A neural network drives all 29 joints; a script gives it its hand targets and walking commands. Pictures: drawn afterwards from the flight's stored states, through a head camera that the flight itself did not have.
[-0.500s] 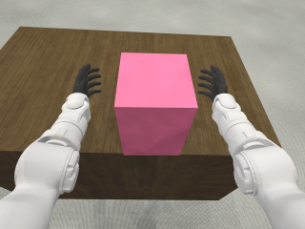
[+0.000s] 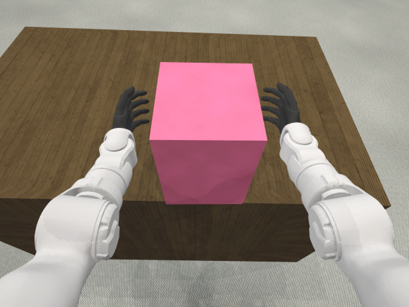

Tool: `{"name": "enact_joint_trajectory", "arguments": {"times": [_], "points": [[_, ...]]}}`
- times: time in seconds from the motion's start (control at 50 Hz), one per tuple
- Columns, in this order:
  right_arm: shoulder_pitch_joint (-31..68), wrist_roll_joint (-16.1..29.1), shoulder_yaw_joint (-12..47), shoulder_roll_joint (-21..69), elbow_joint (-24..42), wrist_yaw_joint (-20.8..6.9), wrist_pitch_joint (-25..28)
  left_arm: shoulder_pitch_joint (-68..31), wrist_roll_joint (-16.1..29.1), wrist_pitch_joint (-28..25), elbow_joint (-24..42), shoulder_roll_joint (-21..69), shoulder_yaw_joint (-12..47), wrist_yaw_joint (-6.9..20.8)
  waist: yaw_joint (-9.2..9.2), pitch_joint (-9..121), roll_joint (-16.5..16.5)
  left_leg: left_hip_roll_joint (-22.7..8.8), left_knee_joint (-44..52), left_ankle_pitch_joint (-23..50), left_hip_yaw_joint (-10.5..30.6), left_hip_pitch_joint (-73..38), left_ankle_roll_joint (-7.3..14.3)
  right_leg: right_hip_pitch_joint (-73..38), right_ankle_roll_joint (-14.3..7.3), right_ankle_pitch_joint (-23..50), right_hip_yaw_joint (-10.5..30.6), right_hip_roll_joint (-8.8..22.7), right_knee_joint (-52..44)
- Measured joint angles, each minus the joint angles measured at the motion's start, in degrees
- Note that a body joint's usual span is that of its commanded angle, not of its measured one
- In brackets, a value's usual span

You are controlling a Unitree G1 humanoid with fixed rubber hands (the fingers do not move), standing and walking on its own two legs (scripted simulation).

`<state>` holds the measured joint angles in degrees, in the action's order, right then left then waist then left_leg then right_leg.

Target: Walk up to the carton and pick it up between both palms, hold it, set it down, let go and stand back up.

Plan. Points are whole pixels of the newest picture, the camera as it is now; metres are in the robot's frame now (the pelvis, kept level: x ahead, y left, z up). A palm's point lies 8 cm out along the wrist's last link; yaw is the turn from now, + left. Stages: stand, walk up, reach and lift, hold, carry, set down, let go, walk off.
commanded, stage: reach and lift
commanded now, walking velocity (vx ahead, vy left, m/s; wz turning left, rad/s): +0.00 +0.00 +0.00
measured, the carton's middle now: (205, 139) +0.47 +0.02 +0.04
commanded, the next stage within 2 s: none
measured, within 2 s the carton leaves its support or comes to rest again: neither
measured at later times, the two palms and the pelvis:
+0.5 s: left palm (135, 132) +0.44 +0.16 +0.08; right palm (275, 132) +0.45 -0.11 +0.09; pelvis +0.02 +0.01 +0.02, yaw -2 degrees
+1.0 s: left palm (131, 139) +0.43 +0.17 +0.08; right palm (272, 137) +0.44 -0.11 +0.09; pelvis +0.01 +0.01 +0.02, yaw +0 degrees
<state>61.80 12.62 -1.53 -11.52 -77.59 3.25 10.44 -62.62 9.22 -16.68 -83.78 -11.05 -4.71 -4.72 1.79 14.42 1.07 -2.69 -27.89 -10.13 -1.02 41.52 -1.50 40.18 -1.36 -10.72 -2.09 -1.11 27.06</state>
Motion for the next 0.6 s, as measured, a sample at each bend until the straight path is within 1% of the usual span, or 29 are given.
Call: {"name": "enact_joint_trajectory", "arguments": {"times": [0.06, 0.1, 0.12, 0.16, 0.2, 0.24, 0.26, 0.3, 0.34, 0.4, 0.48, 0.6], "points": [[-0.25, -4.45, -3.94, 2.23, 1.11, 0.40, -0.03, -0.05, -3.67, -0.04, 1.12, 1.33, -3.15, 0.16, -0.23, -0.87, -0.01, 0.17, 1.10, 0.47, -0.02, -1.25, 0.16, -1.28, 0.05, 0.40, -0.04, 0.15, -1.05], [-0.70, -8.79, -7.74, 4.22, 2.41, 0.68, 0.10, 0.18, -7.76, 0.61, 2.93, 2.78, -6.47, 0.27, -0.38, -1.97, 0.10, 0.32, 2.33, 0.98, -0.19, -2.83, -0.15, -2.85, 0.27, 1.92, 0.08, 0.31, -2.25], [-1.09, -11.12, -10.35, 5.23, 3.28, 1.47, 0.33, 0.47, -10.28, 1.22, 4.29, 3.65, -8.70, -0.21, -0.46, -2.57, 0.29, 0.53, 3.02, 1.24, -0.34, -3.77, -0.02, -3.79, 0.59, 3.54, 0.25, 0.47, -2.87], [-2.03, -17.09, -16.57, 6.94, 5.11, 2.22, 0.39, 1.55, -16.04, 2.66, 7.58, 5.22, -13.81, -1.31, -0.33, -4.28, 0.32, 0.60, 4.89, 1.85, -0.66, -6.37, 0.56, -6.39, 0.63, 2.59, 0.51, 0.45, -4.57], [-3.47, -25.04, -24.05, 9.36, 8.77, 2.17, -0.03, 2.88, -22.14, 4.42, 11.40, 7.03, -19.30, -1.48, -0.09, -6.59, 0.21, 0.52, 6.83, 2.45, -1.06, -9.48, 0.62, -9.61, 0.58, 2.36, 0.78, 0.36, -6.83], [-5.50, -32.81, -31.06, 12.54, 13.62, 1.23, 0.03, 4.70, -27.58, 5.56, 15.85, 9.66, -24.79, -1.03, 0.04, -8.42, -0.06, 0.49, 8.27, 2.79, -1.40, -12.18, 0.70, -12.47, 0.63, 2.96, 0.89, 0.34, -8.76], [-6.69, -35.86, -33.76, 14.01, 15.97, 0.66, 0.18, 5.69, -29.74, 5.93, 17.95, 11.03, -27.10, -0.89, 0.07, -9.07, -0.17, 0.53, 8.77, 2.81, -1.55, -13.37, 0.77, -13.73, 0.71, 3.15, 0.93, 0.39, -9.45], [-8.85, -40.28, -37.50, 16.30, 19.72, -0.44, 0.57, 7.40, -33.12, 6.65, 21.26, 13.42, -30.51, 0.00, 0.32, -10.06, -0.29, 0.65, 9.40, 2.60, -1.85, -15.60, 0.94, -15.99, 0.93, 3.07, 1.01, 0.54, -10.23], [-10.28, -42.78, -39.72, 17.44, 21.53, -1.10, 0.59, 8.72, -35.62, 7.76, 23.47, 15.20, -32.32, 0.60, 0.77, -10.71, -0.21, 0.74, 9.68, 2.18, -2.33, -17.54, 1.08, -17.78, 1.11, 2.63, 1.21, 0.69, -10.35], [-11.30, -44.31, -41.21, 17.82, 21.67, -1.85, 0.88, 10.46, -37.51, 9.38, 26.26, 17.00, -33.38, 0.81, 1.46, -11.16, 0.24, 0.63, 9.59, 1.41, -3.43, -19.61, 1.15, -19.46, 1.23, 1.86, 1.68, 0.73, -9.92], [-11.57, -44.12, -40.89, 17.27, 20.42, -2.28, 0.80, 11.77, -38.21, 11.11, 28.49, 17.94, -33.22, 0.78, 1.99, -11.57, 0.94, 0.19, 9.25, 0.73, -4.82, -21.03, 1.24, -20.62, 1.03, 1.28, 2.03, 0.52, -9.45], [-11.60, -42.56, -39.17, 16.83, 20.18, -2.13, 0.10, 12.16, -37.90, 12.24, 29.81, 18.08, -32.69, 0.82, 2.10, -12.11, 1.44, -0.17, 9.28, 0.87, -5.71, -21.46, 1.12, -20.91, 0.78, 1.12, 1.76, 0.39, -9.10]]}}
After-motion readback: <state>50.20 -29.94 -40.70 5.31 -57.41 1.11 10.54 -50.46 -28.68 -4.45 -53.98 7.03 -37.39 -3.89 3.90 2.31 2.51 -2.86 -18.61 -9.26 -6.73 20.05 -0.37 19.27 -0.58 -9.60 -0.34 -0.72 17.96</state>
